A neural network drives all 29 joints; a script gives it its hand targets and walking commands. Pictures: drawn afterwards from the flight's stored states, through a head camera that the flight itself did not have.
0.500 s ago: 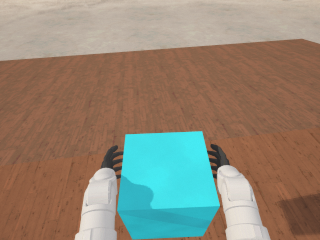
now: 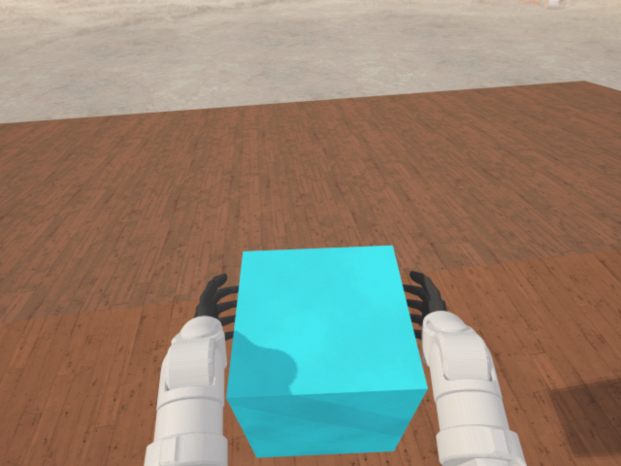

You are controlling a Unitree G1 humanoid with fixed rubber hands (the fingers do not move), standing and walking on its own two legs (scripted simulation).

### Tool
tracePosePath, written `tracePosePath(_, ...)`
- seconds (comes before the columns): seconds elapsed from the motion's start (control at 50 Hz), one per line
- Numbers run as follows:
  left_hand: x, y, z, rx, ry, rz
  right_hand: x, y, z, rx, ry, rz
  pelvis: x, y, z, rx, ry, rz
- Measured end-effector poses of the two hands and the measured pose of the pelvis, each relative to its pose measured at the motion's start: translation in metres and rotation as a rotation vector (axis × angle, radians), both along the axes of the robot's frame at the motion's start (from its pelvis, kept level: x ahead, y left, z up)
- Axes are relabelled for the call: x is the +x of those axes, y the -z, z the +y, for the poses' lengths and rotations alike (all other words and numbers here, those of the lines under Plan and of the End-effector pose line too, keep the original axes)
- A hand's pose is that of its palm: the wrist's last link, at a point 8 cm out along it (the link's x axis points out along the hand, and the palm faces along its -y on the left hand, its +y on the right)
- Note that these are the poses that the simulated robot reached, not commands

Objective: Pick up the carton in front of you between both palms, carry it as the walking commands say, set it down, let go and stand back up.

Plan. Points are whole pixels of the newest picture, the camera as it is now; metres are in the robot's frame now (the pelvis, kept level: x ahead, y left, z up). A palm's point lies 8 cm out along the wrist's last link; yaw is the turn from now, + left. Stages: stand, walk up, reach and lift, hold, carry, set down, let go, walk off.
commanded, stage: hold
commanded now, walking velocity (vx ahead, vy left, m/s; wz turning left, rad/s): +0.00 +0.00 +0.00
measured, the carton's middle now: (321, 355) +0.28 +0.00 -0.03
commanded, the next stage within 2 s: carry in 0.16 s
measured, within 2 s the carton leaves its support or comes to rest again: neither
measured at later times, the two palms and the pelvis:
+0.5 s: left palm (209, 274) +0.36 +0.16 +0.07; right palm (416, 270) +0.36 -0.14 +0.07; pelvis +0.08 +0.00 -0.02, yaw -1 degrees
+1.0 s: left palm (246, 168) +0.62 +0.13 +0.08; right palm (402, 169) +0.61 -0.17 +0.08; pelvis +0.35 -0.01 -0.02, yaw +0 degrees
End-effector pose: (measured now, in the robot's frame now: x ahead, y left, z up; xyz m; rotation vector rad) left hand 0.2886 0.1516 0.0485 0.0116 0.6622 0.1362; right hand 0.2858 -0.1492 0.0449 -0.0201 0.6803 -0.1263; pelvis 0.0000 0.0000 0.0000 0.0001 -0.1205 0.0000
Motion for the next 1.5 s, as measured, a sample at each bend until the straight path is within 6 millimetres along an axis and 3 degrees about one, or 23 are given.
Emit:
tracePosePath(0.2,0.005,-0.002,0.0,0.001,0.0,-0.011,0.006,-0.002,0.0,0.0,0.002,-0.011,0.003,0.003,0.0,0.0,-0.003,0.043)
tracePosePath(0.34,0.024,-0.011,0.003,-0.01,-0.019,-0.055,0.028,-0.013,0.004,0.003,-0.001,-0.055,0.024,0.01,0.002,-0.005,-0.01,0.128)
tracePosePath(0.52,0.084,-0.022,0.006,-0.015,-0.021,-0.011,0.084,-0.02,0.006,0.016,0.012,-0.011,0.089,0.022,0.0,-0.012,0.004,0.197)
tracePosePath(0.6,0.109,-0.017,0.002,-0.054,-0.062,0.028,0.115,-0.017,0.002,0.023,0.007,0.029,0.122,0.021,-0.003,-0.011,-0.042,0.224)
tracePosePath(0.68,0.133,-0.011,0.013,-0.062,-0.095,0.052,0.151,-0.017,0.014,0.064,0.016,0.053,0.159,0.019,0.003,0.02,-0.035,0.228)
tracePosePath(0.76,0.174,-0.016,0.018,-0.066,-0.086,0.06,0.184,-0.018,0.019,0.049,0.019,0.061,0.2,0.014,0.01,0.013,0.02,0.221)
tracePosePath(0.88,0.255,-0.036,-0.001,-0.066,-0.014,0.052,0.242,-0.036,0.0,0.055,0.093,0.05,0.265,0.0,0.008,-0.029,0.018,0.229)
tracePosePath(0.96,0.309,-0.035,-0.016,-0.058,0.002,0.017,0.295,-0.037,-0.015,0.058,0.106,0.014,0.318,0.008,-0.003,-0.032,0.006,0.216)
tracePosePath(1.06,0.373,-0.018,-0.027,-0.04,-0.04,0.004,0.374,-0.016,-0.026,0.069,0.056,0.005,0.391,0.031,-0.026,-0.035,-0.034,0.17)
tracePosePath(1.16,0.411,-0.008,-0.022,-0.045,-0.116,0.116,0.435,-0.009,-0.021,0.061,-0.011,0.12,0.444,0.012,-0.04,-0.013,-0.066,0.179)
tracePosePath(1.28,0.474,-0.021,-0.017,-0.04,-0.153,0.113,0.507,-0.019,-0.015,0.053,-0.06,0.117,0.514,-0.005,-0.043,0.023,-0.062,0.195)
tracePosePath(1.4,0.564,-0.039,-0.015,-0.039,-0.115,0.03,0.584,-0.034,-0.014,0.062,-0.023,0.033,0.595,-0.001,-0.031,0.028,-0.048,0.193)
tracePosePath(1.5,0.656,-0.041,-0.005,-0.066,-0.087,-0.047,0.666,-0.041,-0.004,0.067,0.02,-0.045,0.673,0.018,-0.014,0.016,-0.025,0.177)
